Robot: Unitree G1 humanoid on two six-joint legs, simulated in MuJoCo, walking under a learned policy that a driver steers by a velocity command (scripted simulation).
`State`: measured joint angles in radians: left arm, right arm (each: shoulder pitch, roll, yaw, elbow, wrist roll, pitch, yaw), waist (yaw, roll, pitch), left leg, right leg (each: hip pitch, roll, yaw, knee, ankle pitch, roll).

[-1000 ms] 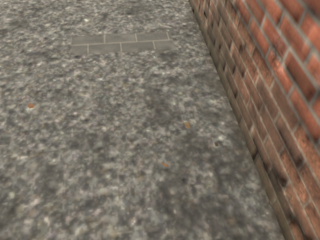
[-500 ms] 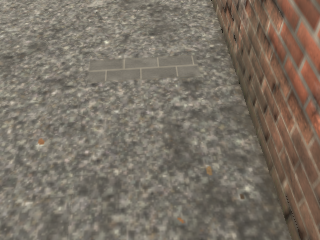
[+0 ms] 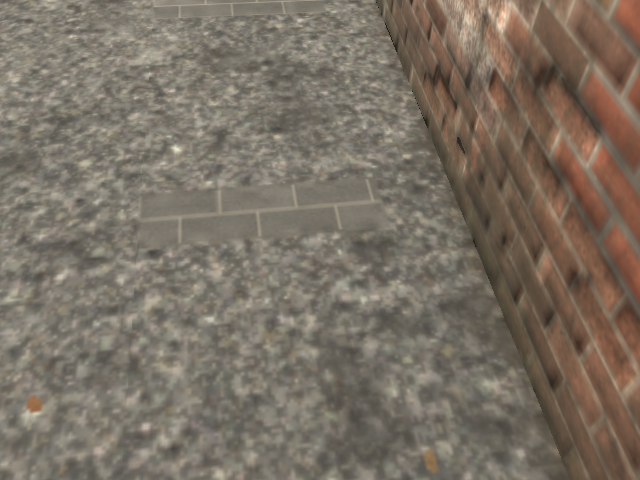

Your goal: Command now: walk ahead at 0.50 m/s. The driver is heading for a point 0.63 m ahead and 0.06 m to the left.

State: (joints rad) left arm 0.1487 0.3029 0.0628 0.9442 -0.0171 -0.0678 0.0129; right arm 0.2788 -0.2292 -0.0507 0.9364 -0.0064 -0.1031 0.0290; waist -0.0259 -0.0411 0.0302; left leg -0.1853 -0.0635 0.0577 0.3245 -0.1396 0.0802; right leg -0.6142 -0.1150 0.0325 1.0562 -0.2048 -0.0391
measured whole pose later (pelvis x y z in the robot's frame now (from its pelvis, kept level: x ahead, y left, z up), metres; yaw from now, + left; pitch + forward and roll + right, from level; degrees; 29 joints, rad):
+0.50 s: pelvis +0.26 -0.05 +0.00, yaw -1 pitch +1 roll +0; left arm 0.20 0.26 0.05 0.96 0.01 -0.10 -0.03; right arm 0.25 -0.29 -0.06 0.95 0.02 -0.10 0.00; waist 0.01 0.04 0.04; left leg -0.48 0.06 -0.02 1.12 -0.37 0.04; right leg -0.25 0.03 -0.05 0.38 -0.14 -0.05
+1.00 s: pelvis +0.51 +0.04 -0.01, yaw +0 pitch +1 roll -1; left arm 0.24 0.29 0.04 0.97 -0.01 -0.05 0.02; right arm 0.12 -0.26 -0.04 0.91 -0.02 -0.09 0.04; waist 0.01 -0.04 0.07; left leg -0.40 -0.02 0.04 0.49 -0.11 0.06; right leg -0.44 -0.03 0.04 1.22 -0.48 0.02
